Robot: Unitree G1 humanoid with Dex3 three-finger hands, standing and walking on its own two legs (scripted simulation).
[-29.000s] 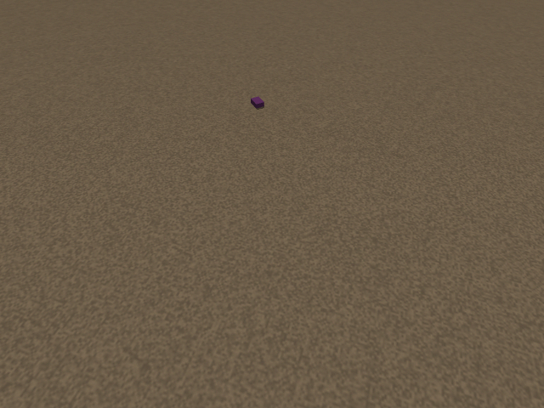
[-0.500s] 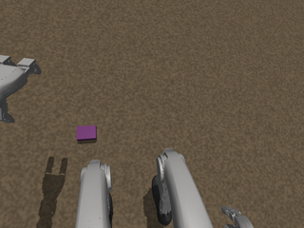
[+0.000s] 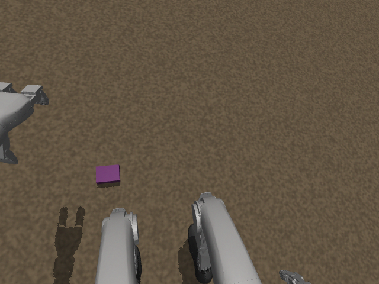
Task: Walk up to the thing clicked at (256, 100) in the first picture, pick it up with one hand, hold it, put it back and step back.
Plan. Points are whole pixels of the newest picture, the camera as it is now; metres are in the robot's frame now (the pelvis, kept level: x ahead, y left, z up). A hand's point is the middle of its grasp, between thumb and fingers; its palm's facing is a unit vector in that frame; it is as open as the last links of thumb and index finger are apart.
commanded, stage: go down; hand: left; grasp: from above
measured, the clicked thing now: (108, 174) +0.46 +0.17 -0.51
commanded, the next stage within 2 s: approach in 0.64 s
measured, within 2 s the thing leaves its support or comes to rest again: neither
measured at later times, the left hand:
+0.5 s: hand (10, 127) +0.46 +0.29 -0.05, palm faces -0.43 +0.05 -0.90, open 14.1 cm
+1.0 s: hand (28, 142) +0.44 +0.28 -0.09, palm faces -0.49 +0.04 -0.87, open 13.8 cm
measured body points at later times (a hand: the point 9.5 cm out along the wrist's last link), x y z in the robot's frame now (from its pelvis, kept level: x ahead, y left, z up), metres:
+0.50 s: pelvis +0.00 +0.00 +0.02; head +0.17 +0.04 +0.43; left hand +0.48 +0.29 +0.00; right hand +0.06 -0.27 -0.10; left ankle +0.07 +0.10 -0.49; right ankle +0.11 -0.15 -0.49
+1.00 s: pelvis +0.01 +0.00 +0.01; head +0.19 +0.05 +0.42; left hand +0.46 +0.27 -0.04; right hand +0.07 -0.27 -0.10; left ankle +0.07 +0.10 -0.49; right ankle +0.11 -0.15 -0.49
